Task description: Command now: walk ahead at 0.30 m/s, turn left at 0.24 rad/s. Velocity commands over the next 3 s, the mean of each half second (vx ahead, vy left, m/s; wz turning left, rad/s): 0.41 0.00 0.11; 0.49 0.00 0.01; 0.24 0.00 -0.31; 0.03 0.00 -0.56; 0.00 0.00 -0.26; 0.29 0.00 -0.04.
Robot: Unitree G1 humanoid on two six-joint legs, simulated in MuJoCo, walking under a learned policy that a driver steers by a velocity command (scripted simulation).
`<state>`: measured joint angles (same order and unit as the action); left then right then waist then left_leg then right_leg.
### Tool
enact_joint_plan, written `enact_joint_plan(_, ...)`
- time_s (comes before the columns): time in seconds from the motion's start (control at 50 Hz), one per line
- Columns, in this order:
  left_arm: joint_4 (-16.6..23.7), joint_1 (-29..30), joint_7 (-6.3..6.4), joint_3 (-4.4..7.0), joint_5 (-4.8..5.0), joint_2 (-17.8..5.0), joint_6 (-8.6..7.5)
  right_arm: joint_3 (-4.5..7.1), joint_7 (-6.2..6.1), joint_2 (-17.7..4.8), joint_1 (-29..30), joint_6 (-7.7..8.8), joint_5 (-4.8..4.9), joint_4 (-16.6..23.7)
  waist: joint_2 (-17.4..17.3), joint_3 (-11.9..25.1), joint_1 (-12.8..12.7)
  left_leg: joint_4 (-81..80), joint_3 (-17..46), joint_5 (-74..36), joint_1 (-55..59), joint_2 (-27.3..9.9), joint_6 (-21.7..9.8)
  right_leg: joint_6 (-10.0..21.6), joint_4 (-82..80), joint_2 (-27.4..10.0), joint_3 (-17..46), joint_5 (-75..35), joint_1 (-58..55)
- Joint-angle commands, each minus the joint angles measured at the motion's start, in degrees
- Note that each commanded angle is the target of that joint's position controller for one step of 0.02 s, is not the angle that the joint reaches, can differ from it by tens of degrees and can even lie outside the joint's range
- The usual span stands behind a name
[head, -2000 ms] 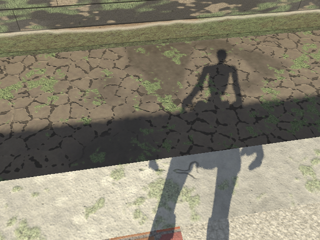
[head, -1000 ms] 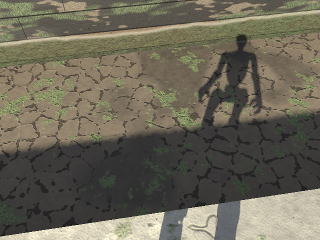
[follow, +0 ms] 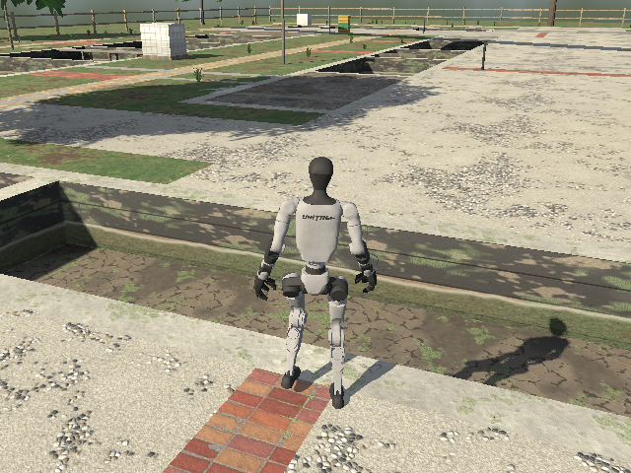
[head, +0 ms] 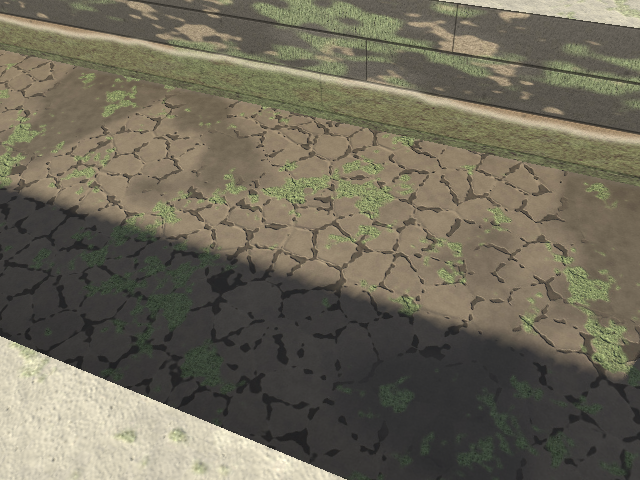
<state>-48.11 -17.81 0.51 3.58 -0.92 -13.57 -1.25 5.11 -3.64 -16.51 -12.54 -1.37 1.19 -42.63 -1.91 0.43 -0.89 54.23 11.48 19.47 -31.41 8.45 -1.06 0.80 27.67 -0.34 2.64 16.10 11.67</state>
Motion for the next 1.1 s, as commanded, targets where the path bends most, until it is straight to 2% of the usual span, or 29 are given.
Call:
enact_joint_plan(0.02, 5.16, 4.11, 1.18, 0.81, 0.19, -6.51, -1.45, 1.11, 0.72, -3.5, -1.63, 1.28, -0.28, 0.68, 9.81, -4.4, 2.12, 4.85, -0.73, -5.85, -10.04, -3.2, 1.41, 7.2, -17.47, -11.71, 16.91, 14.89, -3.31)
enact_joint_plan(0.12, 5.27, -0.53, 1.83, 1.56, 1.15, -9.82, -0.76, -1.08, 1.82, -1.21, 5.81, 2.91, -0.85, 2.95, 11.15, -6.23, -1.97, -8.74, -8.27, -10.75, -7.59, -9.15, 3.62, 8.04, -18.77, -11.73, 11.9, 8.13, -2.97)
enact_joint_plan(0.2, 5.79, -3.41, 1.83, 2.14, 2.24, -12.12, 0.23, -2.22, 3.26, -1.6, 8.09, 4.86, 0.05, 3.76, 11.85, -5.79, -4.04, -18.8, -11.85, -5.89, 2.78, -8.95, 3.3, 10.02, -17.66, -12.76, 10.46, 6.54, 0.26)
enact_joint_plan(0.26, 6.63, -3.28, 1.53, 1.65, 2.81, -11.37, 1.45, -1.97, 4.06, -3.47, 4.27, 5.68, 0.34, 2.8, 10.67, -4.57, -1.66, -25.95, -12.45, -8.8, 9.93, -8.73, 0.96, 10.17, -15.23, -14.13, 11.93, 4.4, -0.45)
enact_joint_plan(0.3, 7.33, -2.87, 1.5, 0.74, 2.97, -8.72, 2.09, -1.11, 4.07, -4.86, -6.07, 5.83, -0.42, -1.08, 9.37, -0.29, 3.13, -29.32, -11.17, -11.11, 23.24, -8.98, -0.78, 7.43, -6.25, -10.82, 8.44, -1.76, 2.75)
enact_joint_plan(0.32, 8.97, -2.62, 1.21, -0.6, 1.99, -4.44, 1.83, -0.11, 3.95, -8.66, -14.17, 5.92, -0.9, -2.62, 0.51, 7.25, 6.04, -29.23, 0.86, -14.74, 35.45, -18.95, -3.94, 3.88, 12.11, -5.66, 2.5, 2.98, 9.34)
enact_joint_plan(0.34, 12.22, -3.87, 1.53, -1.21, 2.07, -1.78, 0.59, 0.89, 4.57, -13.56, -16.15, 5.24, -1.24, -3.64, -14.25, 8.14, 4.37, -34.49, 20.55, -3.76, 39.72, -28.8, -12.38, 1.14, 28.84, 1.47, -0.9, 16.19, 25.32)
enact_joint_plan(0.36, 12.62, -1.66, 2.07, 0.32, 3.16, -7.3, -0.34, -0.11, 5.32, -9.57, -14.23, 5.65, -1.05, -2.83, -8.67, 3.26, 5.53, -37.59, 24.35, 2.88, 34.59, -29.88, -14.98, 1.03, 36.58, 1.11, 5.24, 16.7, 31.31)
enact_joint_plan(0.38, 13.22, -0.26, 2.13, 0.83, 3.76, -8.42, -0.55, -0.98, 5.58, -7.26, -11.72, 5.96, -1.12, -2.71, -7.18, -0.25, 4.35, -37.0, 19.35, 2.1, 32.32, -28.24, -13.93, 1.51, 40.41, 0.02, 6.26, 12.89, 34.52)
enact_joint_plan(0.42, 12.75, -1.25, 2.08, 0.7, 2.07, -7.18, -0.13, -2.25, 5.74, -4.07, -8.46, 5.55, -1.19, -2.24, -4.66, -0.01, 2.18, -35.7, 11.85, -1.54, 28.99, -24.06, -11.41, 1.4, 41.17, -2.6, 4.7, 5.87, 34.44)
enact_joint_plan(0.46, 12.69, -2.61, 1.32, 0.69, 1.86, -6.1, 0.39, -3.08, 5.41, -2.17, -7.26, 5.37, -1.71, -2.14, -7.2, 0.49, 0.66, -35.73, 6.58, -9.22, 25.06, -20.88, -10.52, 0.9, 39.07, -3.66, 3.13, -0.43, 30.95)
enact_joint_plan(0.54, 14.2, 0.07, 1.07, 0.45, 1.87, -5.18, 0.54, -2.29, 4.66, -4.65, -10.47, 5.17, -1.7, -4.07, -5.09, -1.45, 1.22, -36.01, 5.25, -13.22, 23.44, -21.04, -12.34, 0.36, 32.53, -4.21, 2.5, -7.13, 33.5)
enact_joint_plan(0.58, 15.3, 2.73, 0.84, -0.02, 1.56, -3.83, 0.43, -2.47, 4.04, -4.24, -12.1, 4.3, -1.88, -5.07, -4.34, -2.06, 1.58, -33.34, 3.22, -22.74, 23.16, -21.09, -11.08, 1.07, 28.16, -4.45, 1.69, -10.84, 33.5)
enact_joint_plan(0.66, 16.02, 6.94, -0.73, -0.69, 1.07, -1.32, 0.42, -2.84, 3.88, -4.44, -15.67, 3.74, -0.88, -7.45, -4.98, -2.87, 3.02, -31.38, -0.4, -26.6, 18.61, -19.26, -9.32, 3.14, 22.3, -2.36, -2.43, -14.13, 26.3)
enact_joint_plan(0.7, 15.99, 8.12, -1.13, -0.89, 0.57, -1.17, 0.93, -2.69, 3.78, -5.08, -15.88, 3.24, -1.07, -7.94, -5.51, -4.82, 3.45, -29.53, -2.32, -28.41, 14.92, -18.21, -8.96, 2.76, 20.72, -0.45, -4.55, -11.58, 21.22)
enact_joint_plan(0.72, 15.61, 5.99, -1.35, -1.21, 0.75, -0.29, 0.79, -2.55, 4.08, -4.45, -16.52, 2.75, -1.41, -8.17, -6.65, -3.25, 2.87, -29.04, -1.29, -28.61, 12.86, -18.84, -10.18, 2.55, 23.82, 0.98, -5.48, -9.6, 15.64)
enact_joint_plan(0.76, 14.38, 1.28, -1.35, -0.33, 1.41, -2.44, 0.57, -2.23, 4.04, -5.37, -13.75, 2.57, -0.65, -7.32, -6.64, -3.17, 0.0, -26.97, -0.51, -29.48, 13.39, -18.79, -10.19, 3.06, 20.23, 1.98, -5.56, -3.43, 9.89)
enact_joint_plan(0.78, 13.7, -2.01, -0.75, 0.58, 1.49, -3.92, 0.59, -1.91, 3.23, -7.37, -11.12, 2.15, 0.25, -6.57, -5.96, -3.63, -2.95, -22.73, -1.6, -33.58, 14.57, -17.01, -8.6, 3.74, 10.63, 2.9, -5.77, -1.38, 5.76)
enact_joint_plan(0.8, 11.86, -9.27, -0.39, 1.8, -0.19, -7.13, 0.46, -1.78, 2.54, -8.26, -8.07, 2.09, 0.13, -5.85, -3.01, -1.14, -7.56, -9.11, -4.32, -39.81, 12.56, -13.71, -5.57, 5.42, 3.27, 0.64, -1.97, -15.69, -3.17)
enact_joint_plan(0.82, 11.3, -16.24, -0.13, 2.52, -1.72, -12.13, 0.21, -2.64, 2.11, -4.64, -12.12, 3.12, -1.08, -4.39, 11.64, 8.71, -7.52, 16.81, -7.62, -17.06, 3.02, -6.3, -1.63, 11.57, 3.19, -12.33, 14.97, -31.14, -17.59)
enact_joint_plan(0.84, 12.79, -14.46, -1.2, 1.0, -1.79, -10.23, 0.38, -3.53, 2.7, -2.15, -20.04, 3.95, 0.21, -4.25, 24.73, 15.26, -2.37, 29.22, 1.89, 12.23, -5.12, 0.19, -0.99, 19.81, -3.05, -21.77, 34.37, -28.03, -18.71)
enact_joint_plan(0.86, 13.05, -10.89, -1.42, 0.45, -0.51, -7.1, 0.17, -1.68, 2.29, -7.27, -15.33, 3.86, 2.06, -3.04, 18.91, 7.04, -2.41, 33.16, 4.18, 9.2, -10.62, -1.44, -0.24, 19.55, -7.15, -21.39, 34.59, -14.27, -10.04)
enact_joint_plan(0.88, 13.91, -6.64, -1.47, -0.43, -0.16, -5.28, -0.08, -1.47, 1.58, -8.19, -8.89, 2.89, 2.22, -0.78, 12.41, 0.64, -1.73, 36.49, 1.73, 6.84, -12.97, -2.6, 0.58, 18.11, -7.72, -20.21, 28.13, -11.49, -3.61)
enact_joint_plan(0.9, 14.8, -2.37, -1.67, -1.5, -0.34, -3.47, -0.37, -2.02, 0.89, -6.17, -6.94, 1.74, 1.24, 0.73, 6.63, -2.2, 0.35, 35.08, 1.08, 4.71, -11.34, -3.91, 1.18, 16.43, -9.08, -17.45, 22.56, -10.67, 3.1)
enact_joint_plan(0.94, 16.22, 4.3, -1.22, -2.9, -1.31, -1.87, -1.1, -2.89, 0.82, -3.66, -9.0, -0.13, -0.67, 2.68, 8.13, -2.88, 4.81, 29.8, 0.4, 0.38, -6.8, -6.92, 2.68, 13.68, -10.12, -12.29, 15.01, -7.29, 11.18)
enact_joint_plan(0.98, 15.2, 4.18, 0.0, -2.98, -1.59, -2.95, -1.07, -3.59, 0.62, -2.68, -10.27, -0.33, -1.42, 3.49, 7.06, -0.85, 5.66, 19.75, -0.74, -3.17, -2.77, -8.78, 3.32, 13.71, -11.36, -9.93, 11.04, -13.69, 10.36)
enact_joint_plan(1.02, 13.52, 2.08, 1.16, -2.9, -0.7, -3.34, 0.03, -5.89, 0.29, 0.07, -7.07, -0.29, -1.57, 6.01, 6.06, 2.35, 4.81, 6.62, -1.23, -6.05, -2.13, -12.01, 3.75, 12.97, -9.88, -9.8, 8.4, -22.86, 3.14)
enact_joint_plan(1.06, 13.4, 2.42, 1.91, -2.58, 0.36, -5.14, 1.33, -8.14, 0.27, 2.34, 1.46, 0.3, -1.85, 9.8, 4.94, 2.51, 2.17, -10.53, -5.6, -5.71, 3.84, -13.22, 5.05, 11.58, -10.28, -8.1, 5.92, -25.56, 2.79)
enact_joint_plan(1.1, 12.11, -0.8, 2.11, -2.11, 0.47, -7.28, 3.43, -8.88, 0.61, 1.92, 5.1, 0.52, -1.34, 11.59, 5.09, 2.81, -0.17, -20.41, -7.6, -6.47, 8.75, -10.79, 6.7, 11.95, -9.96, -8.33, 8.59, -19.04, 0.64)
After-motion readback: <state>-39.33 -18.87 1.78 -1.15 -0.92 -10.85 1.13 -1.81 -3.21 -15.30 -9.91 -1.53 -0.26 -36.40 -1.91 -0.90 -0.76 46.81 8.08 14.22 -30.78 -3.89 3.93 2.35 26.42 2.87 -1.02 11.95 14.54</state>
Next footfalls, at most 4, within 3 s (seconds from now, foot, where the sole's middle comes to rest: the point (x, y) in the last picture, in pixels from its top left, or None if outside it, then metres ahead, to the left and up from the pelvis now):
0.32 left None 0.14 0.16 -0.78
0.80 right None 0.34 -0.05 -0.78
1.18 left None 0.43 0.21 -0.78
1.96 right None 0.33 -0.05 -0.78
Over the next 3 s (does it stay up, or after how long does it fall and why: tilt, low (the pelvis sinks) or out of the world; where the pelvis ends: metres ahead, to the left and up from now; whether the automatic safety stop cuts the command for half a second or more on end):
stays up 0.38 0.10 0.00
